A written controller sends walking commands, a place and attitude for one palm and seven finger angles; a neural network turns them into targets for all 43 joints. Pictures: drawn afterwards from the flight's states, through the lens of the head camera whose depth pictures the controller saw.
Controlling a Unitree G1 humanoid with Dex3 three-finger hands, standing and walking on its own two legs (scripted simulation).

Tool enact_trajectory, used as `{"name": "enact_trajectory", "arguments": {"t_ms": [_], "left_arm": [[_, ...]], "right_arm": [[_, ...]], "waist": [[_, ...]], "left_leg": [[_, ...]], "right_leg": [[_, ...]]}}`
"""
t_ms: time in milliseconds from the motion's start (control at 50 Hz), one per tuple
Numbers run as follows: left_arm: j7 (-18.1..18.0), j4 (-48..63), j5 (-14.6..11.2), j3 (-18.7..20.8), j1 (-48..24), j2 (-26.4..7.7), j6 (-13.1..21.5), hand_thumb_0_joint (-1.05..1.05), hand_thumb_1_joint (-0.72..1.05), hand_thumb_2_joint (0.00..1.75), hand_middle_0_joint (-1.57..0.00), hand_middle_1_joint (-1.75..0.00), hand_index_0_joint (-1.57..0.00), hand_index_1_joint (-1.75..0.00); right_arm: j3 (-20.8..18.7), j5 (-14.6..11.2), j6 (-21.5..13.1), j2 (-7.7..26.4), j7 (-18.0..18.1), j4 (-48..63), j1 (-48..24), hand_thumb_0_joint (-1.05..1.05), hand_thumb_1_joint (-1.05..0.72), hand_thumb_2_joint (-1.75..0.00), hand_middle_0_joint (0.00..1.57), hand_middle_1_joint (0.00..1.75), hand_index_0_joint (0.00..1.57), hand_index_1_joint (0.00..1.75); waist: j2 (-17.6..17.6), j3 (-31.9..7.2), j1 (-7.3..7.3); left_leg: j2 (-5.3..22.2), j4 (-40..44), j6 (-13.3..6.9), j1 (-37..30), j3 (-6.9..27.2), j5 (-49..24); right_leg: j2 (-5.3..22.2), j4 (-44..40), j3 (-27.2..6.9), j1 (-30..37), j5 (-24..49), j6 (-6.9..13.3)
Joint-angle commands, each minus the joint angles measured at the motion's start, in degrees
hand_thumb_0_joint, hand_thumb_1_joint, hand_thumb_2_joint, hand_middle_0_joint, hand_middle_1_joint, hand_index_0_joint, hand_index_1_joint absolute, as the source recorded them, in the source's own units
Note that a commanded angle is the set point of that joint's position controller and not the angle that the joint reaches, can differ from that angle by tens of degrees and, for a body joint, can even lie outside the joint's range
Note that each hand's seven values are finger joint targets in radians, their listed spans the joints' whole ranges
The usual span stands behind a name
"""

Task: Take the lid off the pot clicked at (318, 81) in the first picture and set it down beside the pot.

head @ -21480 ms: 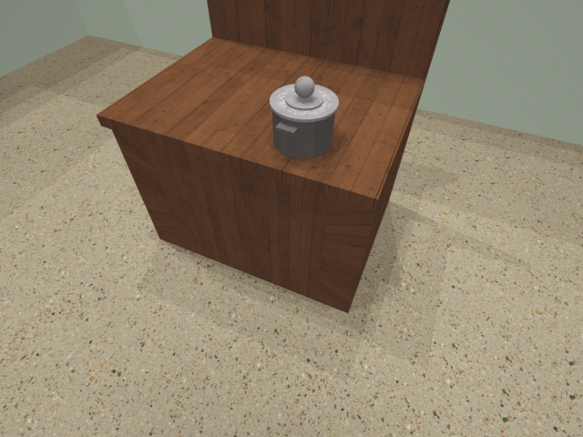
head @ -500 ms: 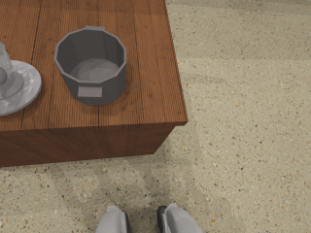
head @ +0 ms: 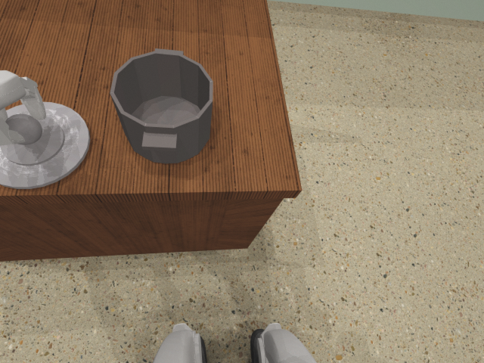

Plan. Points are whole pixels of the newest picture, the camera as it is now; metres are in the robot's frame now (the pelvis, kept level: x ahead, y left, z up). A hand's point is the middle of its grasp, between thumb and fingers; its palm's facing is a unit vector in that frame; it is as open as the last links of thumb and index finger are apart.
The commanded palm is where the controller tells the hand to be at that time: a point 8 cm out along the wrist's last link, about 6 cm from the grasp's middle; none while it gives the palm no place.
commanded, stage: open the fingers wide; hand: left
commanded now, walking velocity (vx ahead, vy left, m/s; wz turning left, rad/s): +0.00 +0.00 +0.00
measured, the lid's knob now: (23, 129) +0.51 +0.33 -0.02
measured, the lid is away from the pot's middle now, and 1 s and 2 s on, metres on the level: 0.24 0.24 0.24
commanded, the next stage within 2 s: raise the empty hand in 0.62 s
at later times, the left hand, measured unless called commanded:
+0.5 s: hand (12, 122) +0.49 +0.32 +0.03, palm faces -0.48 -0.10 -0.87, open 10.6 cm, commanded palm +0.54 +0.30 +0.08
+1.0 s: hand out of the picture +0.49 +0.34 +0.05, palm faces -0.44 -0.13 -0.89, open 10.9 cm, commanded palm +0.54 +0.31 +0.11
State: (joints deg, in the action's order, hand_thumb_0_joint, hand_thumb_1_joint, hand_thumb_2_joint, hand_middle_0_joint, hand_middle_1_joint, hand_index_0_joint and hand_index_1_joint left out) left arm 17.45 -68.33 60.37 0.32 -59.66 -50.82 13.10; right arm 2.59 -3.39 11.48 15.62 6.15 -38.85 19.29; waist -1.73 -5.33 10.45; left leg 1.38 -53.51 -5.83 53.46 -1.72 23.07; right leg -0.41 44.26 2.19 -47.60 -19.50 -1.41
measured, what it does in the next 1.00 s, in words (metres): stands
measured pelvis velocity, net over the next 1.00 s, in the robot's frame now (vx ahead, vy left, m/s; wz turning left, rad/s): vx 0.00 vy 0.01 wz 0.00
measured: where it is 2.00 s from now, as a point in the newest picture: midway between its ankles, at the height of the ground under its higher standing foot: outside the picture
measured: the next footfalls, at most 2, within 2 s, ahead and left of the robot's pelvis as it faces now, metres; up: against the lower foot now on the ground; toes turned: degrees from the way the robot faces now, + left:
none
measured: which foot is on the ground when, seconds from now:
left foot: down 0.00-1.00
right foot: down 0.00-1.00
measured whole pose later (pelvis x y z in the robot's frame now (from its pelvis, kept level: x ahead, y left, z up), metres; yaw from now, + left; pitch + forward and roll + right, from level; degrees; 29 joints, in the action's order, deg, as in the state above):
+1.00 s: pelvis +0.00 +0.01 +0.01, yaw +0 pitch +22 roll -7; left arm 17.4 -68.0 60.1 0.2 -61.4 -49.6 10.7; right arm 2.2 -3.5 11.4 15.2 5.4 -39.5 21.2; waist -2.0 -6.3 10.3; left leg 0.9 -51.7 -6.4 51.3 -1.9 22.5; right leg -0.4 41.8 1.5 -45.2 -18.6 -0.7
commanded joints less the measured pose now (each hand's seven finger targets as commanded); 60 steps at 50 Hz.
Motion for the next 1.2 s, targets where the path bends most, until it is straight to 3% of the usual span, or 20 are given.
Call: {"name": "enact_trajectory", "arguments": {"t_ms": [0,80,160,240,260,320,380,480,560,620,760,820,840,900,960,980,1020,1100,1160,1180], "left_arm": [[-1.9,14.01,-0.08,3.61,-26.01,-15.55,0.7,0.0,0.36,0.5,-0.44,-1.06,-0.44,-1.06],[-2.04,11.08,-0.62,4.51,-24.18,-16.43,-0.19,0.0,0.31,0.45,-0.39,-1.05,-0.39,-1.05],[-2.4,11.62,-0.02,2.61,-26.37,-14.51,-0.81,0.0,0.25,0.41,-0.35,-1.04,-0.34,-1.04],[-2.89,11.14,0.54,5.07,-25.36,-17.75,-0.6,0.0,0.18,0.37,-0.3,-1.02,-0.3,-1.03],[-2.78,10.33,0.23,2.49,-25.91,-14.36,-1.23,0.0,0.17,0.36,-0.29,-1.02,-0.29,-1.02],[-2.76,12.16,0.39,2.55,-27.93,-14.34,-1.37,0.0,0.13,0.35,-0.27,-1.01,-0.27,-1.01],[-2.97,8.98,0.53,3.55,-25.52,-15.38,-1.9,0.0,0.12,0.36,-0.27,-1.01,-0.27,-1.01],[-3.13,8.09,1.05,2.99,-25.99,-15.84,-2.31,0.0,0.11,0.39,-0.28,-1.0,-0.28,-1.0],[-2.85,10.31,1.04,5.16,-25.82,-18.55,-1.75,0.0,0.1,0.41,-0.28,-0.99,-0.28,-0.99],[-2.22,12.75,0.63,3.98,-27.33,-16.19,-1.42,0.0,0.1,0.41,-0.28,-0.99,-0.28,-0.99],[-1.83,10.7,-0.09,2.2,-26.92,-13.73,-2.03,0.0,0.1,0.41,-0.28,-0.99,-0.28,-0.99],[-1.96,18.02,0.29,5.01,-30.33,-17.73,-0.99,0.0,0.1,0.41,-0.28,-0.99,-0.28,-0.99],[-1.95,17.83,0.13,5.3,-29.04,-17.07,-1.07,0.0,0.1,0.41,-0.28,-0.99,-0.28,-0.99],[-1.7,12.41,-1.02,5.72,-25.27,-17.07,-1.55,0.0,0.1,0.41,-0.28,-0.99,-0.28,-0.99],[-1.5,6.09,-0.93,0.79,-24.97,-12.71,-3.48,0.0,0.1,0.41,-0.28,-0.99,-0.28,-0.99],[-1.28,6.97,-0.77,-1.27,-26.73,-10.74,-3.9,0.0,0.1,0.41,-0.28,-0.99,-0.28,-0.99],[-0.76,12.41,-0.14,0.57,-29.88,-13.08,-3.14,0.0,0.1,0.41,-0.28,-0.99,-0.28,-0.99],[0.9,15.31,-1.84,2.94,-29.3,-14.54,-1.66,0.0,0.1,0.41,-0.28,-0.99,-0.28,-0.99],[1.12,8.85,-2.34,1.92,-27.15,-14.5,-2.34,0.0,0.1,0.41,-0.28,-0.99,-0.28,-0.99],[0.96,9.78,-2.08,1.45,-28.52,-14.55,-2.43,0.0,0.1,0.41,-0.28,-0.99,-0.28,-0.99]], "right_arm": [[-4.54,0.67,0.33,12.2,0.88,0.56,11.71,0.0,-0.9,-0.9,0.2,0.3,0.2,0.3],[-4.47,0.63,0.45,12.21,0.84,0.94,11.91,0.0,-0.9,-0.9,0.2,0.3,0.2,0.3],[-4.55,0.56,0.37,12.33,0.57,0.42,12.28,0.0,-0.9,-0.9,0.2,0.3,0.2,0.3],[-4.34,0.63,0.3,12.24,0.82,1.05,12.64,0.0,-0.9,-0.9,0.2,0.3,0.2,0.3],[-4.42,0.52,0.24,12.1,0.71,0.75,12.58,0.0,-0.9,-0.9,0.2,0.3,0.2,0.3],[-4.79,0.66,0.14,12.41,0.49,0.15,13.28,0.0,-0.9,-0.9,0.2,0.3,0.2,0.3],[-4.54,0.54,0.12,12.21,0.52,0.6,13.21,0.0,-0.9,-0.9,0.2,0.3,0.2,0.3],[-4.14,0.41,-0.13,12.28,0.43,0.9,13.24,0.0,-0.9,-0.9,0.2,0.3,0.2,0.3],[-4.28,0.53,-0.07,12.37,0.68,1.25,13.57,0.0,-0.9,-0.9,0.2,0.3,0.2,0.3],[-4.75,0.86,-0.04,12.21,0.56,0.69,13.95,0.0,-0.9,-0.9,0.2,0.3,0.2,0.3],[-4.83,0.51,0.42,12.22,0.2,0.29,13.39,0.0,-0.9,-0.9,0.2,0.3,0.2,0.3],[-5.18,0.81,0.22,12.06,0.58,0.15,13.83,0.0,-0.9,-0.9,0.2,0.3,0.2,0.3],[-5.31,0.97,0.1,11.65,0.5,0.34,13.54,0.0,-0.9,-0.9,0.2,0.3,0.2,0.3],[-4.65,0.42,-0.05,11.75,0.49,0.56,13.13,0.0,-0.9,-0.9,0.2,0.3,0.2,0.3],[-4.14,-0.31,-0.13,12.2,-0.02,0.66,12.08,0.0,-0.9,-0.9,0.2,0.3,0.2,0.3],[-4.24,-0.45,-0.24,12.28,-0.24,0.52,11.92,0.0,-0.9,-0.9,0.2,0.3,0.2,0.3],[-4.81,-0.11,-0.4,12.42,-0.34,0.13,12.35,0.0,-0.9,-0.9,0.2,0.3,0.2,0.3],[-5.12,-0.04,-0.86,11.73,0.32,0.39,12.56,0.0,-0.9,-0.9,0.2,0.3,0.2,0.3],[-4.52,-0.69,-1.0,12.05,0.55,0.51,12.04,0.0,-0.9,-0.9,0.2,0.3,0.2,0.3],[-4.46,-0.73,-1.11,12.26,0.52,0.34,12.11,0.0,-0.9,-0.9,0.2,0.3,0.2,0.3]], "waist": [[-15.17,-28.11,0.39],[-9.85,-27.84,0.83],[-13.28,-27.19,0.8],[-12.75,-28.44,0.33],[-11.95,-27.77,1.1],[-14.9,-28.85,0.87],[-10.91,-27.44,1.04],[-10.91,-26.1,1.0],[-12.45,-29.23,0.39],[-16.27,-31.08,0.47],[-11.93,-27.55,1.3],[-17.29,-34.27,-0.11],[-18.33,-34.12,-0.39],[-13.39,-29.24,-0.25],[-8.76,-21.47,0.87],[-9.78,-20.87,1.14],[-15.11,-25.23,0.11],[-13.7,-30.73,-0.1],[-7.56,-24.3,0.63],[-8.32,-23.24,0.61]], "left_leg": [[1.58,5.2,3.84,-39.73,7.73,-33.78],[1.02,4.76,2.97,-35.55,6.65,-29.84],[1.34,5.56,3.8,-37.33,7.71,-29.25],[1.15,5.29,3.83,-37.26,7.71,-30.53],[1.07,5.37,3.62,-36.53,7.5,-29.52],[1.76,5.69,4.39,-39.92,8.63,-32.0],[1.21,5.13,3.69,-36.68,7.95,-29.98],[0.85,5.48,3.25,-34.06,7.3,-26.7],[1.0,5.12,3.72,-36.68,7.53,-30.8],[1.6,4.95,4.66,-41.29,8.33,-36.79],[1.29,5.49,3.78,-38.22,7.81,-31.7],[1.84,5.96,5.18,-45.09,8.78,-38.9],[1.76,5.79,5.4,-46.25,8.75,-40.62],[1.42,6.42,4.72,-41.79,8.03,-38.35],[0.85,8.02,3.49,-34.7,6.83,-26.6],[0.72,8.63,3.23,-34.45,6.77,-24.12],[1.42,8.74,4.22,-40.73,7.83,-29.37],[1.51,8.01,4.39,-45.13,8.01,-38.12],[0.57,9.37,3.07,-37.52,6.42,-28.28],[0.72,10.3,2.99,-36.97,6.54,-26.05]], "right_leg": [[-4.7,-3.29,3.55,-6.53,6.17,3.76],[-4.77,-3.39,3.14,-3.85,6.82,3.27],[-4.74,-3.12,3.38,-6.72,4.86,3.68],[-4.91,-3.03,3.16,-5.36,5.66,3.63],[-4.87,-3.12,3.18,-5.77,5.49,3.56],[-4.88,-3.06,3.3,-7.7,5.06,3.65],[-5.0,-3.16,3.19,-6.33,5.52,3.49],[-5.0,-3.1,3.02,-5.64,4.83,3.56],[-4.96,-2.92,2.94,-4.38,6.42,3.62],[-5.05,-3.07,3.15,-6.42,7.21,3.58],[-5.07,-4.05,3.02,-6.03,6.17,3.47],[-4.98,-4.24,2.86,-4.08,8.22,3.67],[-4.98,-4.69,3.05,-4.27,8.73,3.68],[-5.03,-5.14,3.32,-2.86,8.82,3.51],[-4.97,-5.98,3.1,-3.32,5.27,3.47],[-4.95,-6.43,2.94,-3.63,4.54,3.59],[-4.73,-6.52,2.88,-3.83,5.16,3.86],[-4.81,-6.92,2.88,-0.52,9.67,3.41],[-4.7,-7.73,2.59,1.42,7.71,3.17],[-4.58,-7.96,2.67,1.12,6.77,3.3]]}}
